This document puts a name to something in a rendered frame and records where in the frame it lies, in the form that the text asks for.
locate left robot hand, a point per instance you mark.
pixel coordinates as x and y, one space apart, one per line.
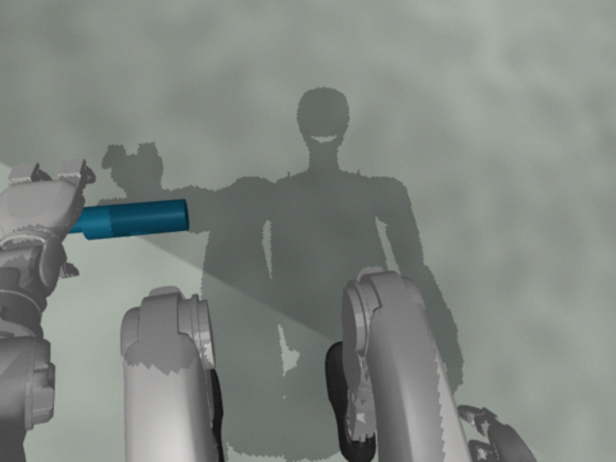
33 201

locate right robot foot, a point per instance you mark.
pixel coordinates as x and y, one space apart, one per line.
352 451

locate right robot hand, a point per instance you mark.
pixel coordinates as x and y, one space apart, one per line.
505 443

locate left robot arm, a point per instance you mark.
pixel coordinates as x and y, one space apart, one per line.
30 263

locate bottle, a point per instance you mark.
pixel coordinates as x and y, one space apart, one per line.
132 219

